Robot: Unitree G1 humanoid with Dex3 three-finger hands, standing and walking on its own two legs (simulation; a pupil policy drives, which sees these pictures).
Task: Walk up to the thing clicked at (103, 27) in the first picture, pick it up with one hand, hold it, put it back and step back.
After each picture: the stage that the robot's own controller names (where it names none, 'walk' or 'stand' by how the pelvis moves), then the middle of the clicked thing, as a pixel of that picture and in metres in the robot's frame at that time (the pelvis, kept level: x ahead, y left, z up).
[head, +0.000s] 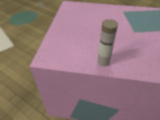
stand; (106, 45) +0.61 -0.13 -0.02
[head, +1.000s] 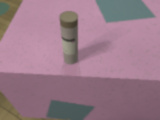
sink last; (70, 40) +0.56 +0.06 +0.01
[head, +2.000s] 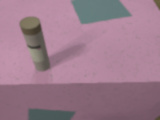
stand; (37, 47) +0.52 +0.18 +0.02
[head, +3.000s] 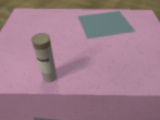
stand; (45, 60) +0.52 +0.16 -0.02
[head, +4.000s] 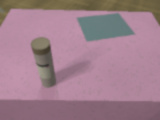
stand; (45, 65) +0.49 +0.16 -0.02
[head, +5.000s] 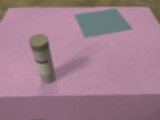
stand; (44, 61) +0.50 +0.16 -0.02
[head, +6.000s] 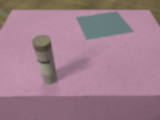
stand; (46, 62) +0.51 +0.16 -0.02
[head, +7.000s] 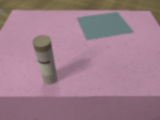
stand; (46, 62) +0.51 +0.16 -0.02
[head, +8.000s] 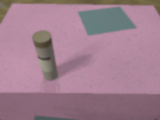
rise first; (46, 58) +0.51 +0.16 -0.02
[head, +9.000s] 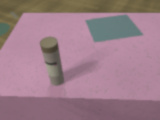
go down; (53, 63) +0.51 +0.15 -0.02
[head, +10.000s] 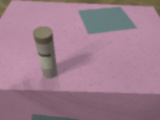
go down; (47, 55) +0.52 +0.14 +0.00
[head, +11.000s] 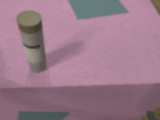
go down; (34, 46) +0.50 +0.14 +0.04
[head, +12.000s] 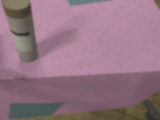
close in; (23, 33) +0.51 +0.14 +0.06
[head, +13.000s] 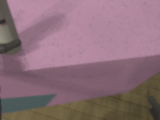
close; (0, 22) +0.52 +0.16 +0.09
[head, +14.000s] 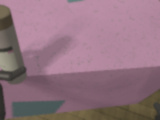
lift; (7, 50) +0.44 +0.18 +0.07
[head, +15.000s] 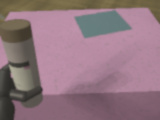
lift; (24, 68) +0.33 +0.16 +0.17
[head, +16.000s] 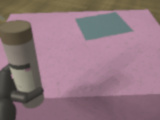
hold; (25, 69) +0.32 +0.16 +0.17
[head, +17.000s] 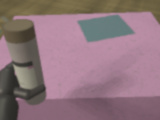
crouch; (28, 67) +0.33 +0.15 +0.17
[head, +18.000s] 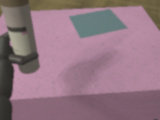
crouch; (22, 35) +0.44 +0.16 +0.20
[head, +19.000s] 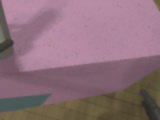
lower; out of the picture +0.53 +0.17 +0.07
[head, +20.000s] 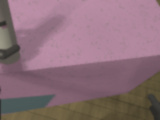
lower; (0, 27) +0.51 +0.16 +0.08
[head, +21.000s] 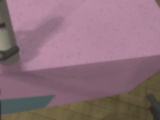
lower; out of the picture +0.51 +0.16 +0.08
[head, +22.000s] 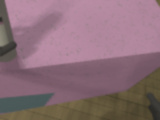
lower; out of the picture +0.52 +0.16 +0.08
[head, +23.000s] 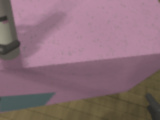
loosen; (1, 22) +0.52 +0.16 +0.09
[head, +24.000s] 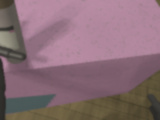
withdraw; (8, 29) +0.50 +0.14 +0.08
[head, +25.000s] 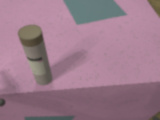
sink last; (38, 59) +0.46 +0.13 +0.04
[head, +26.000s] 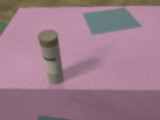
stand; (52, 60) +0.49 +0.14 +0.04
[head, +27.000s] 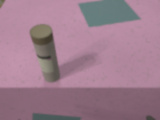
stand; (47, 57) +0.47 +0.14 +0.05
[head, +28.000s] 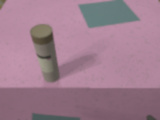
stand; (47, 57) +0.47 +0.14 +0.05
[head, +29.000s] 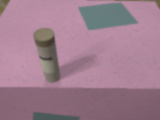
stand; (48, 58) +0.48 +0.14 +0.02
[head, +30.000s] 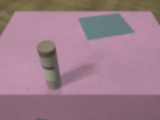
walk; (50, 67) +0.48 +0.14 -0.02
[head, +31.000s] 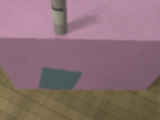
walk; (59, 11) +0.72 +0.10 +0.01
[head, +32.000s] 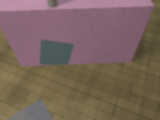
walk; out of the picture +1.07 +0.20 +0.01
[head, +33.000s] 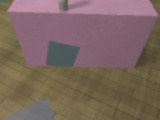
stand; out of the picture +1.13 +0.12 -0.01
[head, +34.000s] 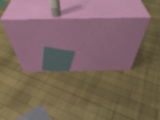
stand; out of the picture +1.10 +0.16 -0.02
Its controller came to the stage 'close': yes
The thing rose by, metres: 0.21
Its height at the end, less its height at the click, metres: +0.00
